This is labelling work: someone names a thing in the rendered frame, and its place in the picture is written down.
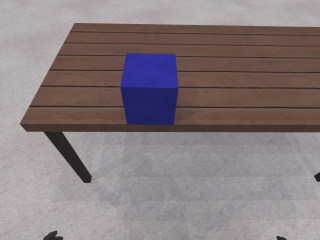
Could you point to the carton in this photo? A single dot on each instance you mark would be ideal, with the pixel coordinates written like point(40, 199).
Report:
point(149, 88)

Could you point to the table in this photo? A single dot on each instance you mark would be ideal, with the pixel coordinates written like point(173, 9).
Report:
point(231, 78)

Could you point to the robot left hand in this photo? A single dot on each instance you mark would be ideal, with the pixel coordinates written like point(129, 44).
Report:
point(52, 236)

